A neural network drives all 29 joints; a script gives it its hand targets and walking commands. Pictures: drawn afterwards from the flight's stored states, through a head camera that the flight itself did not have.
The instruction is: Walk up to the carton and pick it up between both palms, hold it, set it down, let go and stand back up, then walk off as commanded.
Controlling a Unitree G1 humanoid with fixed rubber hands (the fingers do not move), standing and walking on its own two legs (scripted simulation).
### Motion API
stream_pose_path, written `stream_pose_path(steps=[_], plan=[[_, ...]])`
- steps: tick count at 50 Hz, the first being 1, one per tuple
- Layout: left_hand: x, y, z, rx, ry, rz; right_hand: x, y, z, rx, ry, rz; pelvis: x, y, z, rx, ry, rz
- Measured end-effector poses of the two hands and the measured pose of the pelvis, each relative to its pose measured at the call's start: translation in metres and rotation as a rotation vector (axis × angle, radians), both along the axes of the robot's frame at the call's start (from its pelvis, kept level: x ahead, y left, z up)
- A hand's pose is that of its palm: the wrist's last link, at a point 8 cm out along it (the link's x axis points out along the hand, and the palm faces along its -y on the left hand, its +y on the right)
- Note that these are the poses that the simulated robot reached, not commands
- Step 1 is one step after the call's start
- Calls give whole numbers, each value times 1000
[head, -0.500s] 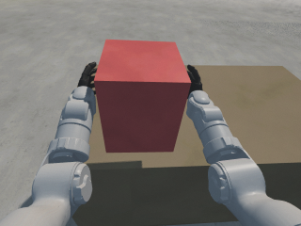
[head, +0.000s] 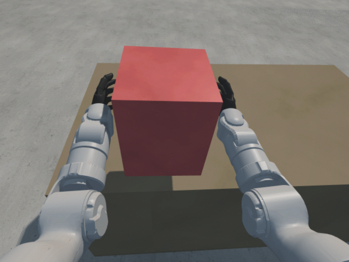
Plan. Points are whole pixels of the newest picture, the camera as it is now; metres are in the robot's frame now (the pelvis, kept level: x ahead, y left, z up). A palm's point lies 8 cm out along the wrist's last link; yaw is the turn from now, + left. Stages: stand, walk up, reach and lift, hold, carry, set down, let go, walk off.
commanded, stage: set down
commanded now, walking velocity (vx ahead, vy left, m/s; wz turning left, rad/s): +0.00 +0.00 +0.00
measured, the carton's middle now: (164, 113) +0.44 +0.02 +0.12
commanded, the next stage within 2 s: none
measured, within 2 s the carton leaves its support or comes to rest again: neither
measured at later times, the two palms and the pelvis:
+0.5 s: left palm (108, 115) +0.42 +0.16 +0.13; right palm (226, 116) +0.43 -0.13 +0.13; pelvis +0.01 +0.00 +0.00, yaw +0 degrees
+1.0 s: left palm (112, 121) +0.43 +0.16 +0.10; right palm (224, 124) +0.43 -0.14 +0.09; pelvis +0.02 +0.00 +0.00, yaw +0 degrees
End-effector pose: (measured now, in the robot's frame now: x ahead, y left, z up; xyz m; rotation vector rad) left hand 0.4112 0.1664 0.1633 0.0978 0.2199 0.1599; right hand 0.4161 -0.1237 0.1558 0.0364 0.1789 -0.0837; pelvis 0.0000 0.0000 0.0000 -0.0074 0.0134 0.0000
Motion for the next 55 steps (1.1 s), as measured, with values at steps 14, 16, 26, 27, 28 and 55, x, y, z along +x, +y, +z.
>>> stream_pose_path(steps=[14,16,26,27,28,55], plan=[[6,-5,-22,-10,16,2,7,-5,-18,-11,15,3,9,0,0,0,14,0],[7,-6,-25,-11,19,1,8,-6,-20,-11,17,3,10,0,1,0,16,0],[9,-8,-36,-30,30,0,9,-8,-29,-7,27,6,12,0,1,0,19,0],[10,-8,-37,-33,31,0,9,-9,-30,-6,28,7,12,0,1,0,19,0],[10,-8,-38,-36,33,0,9,-9,-31,-6,29,7,12,0,1,0,19,0],[24,-9,-72,-31,65,-21,17,-12,-68,-21,47,12,25,-2,1,2,40,0]])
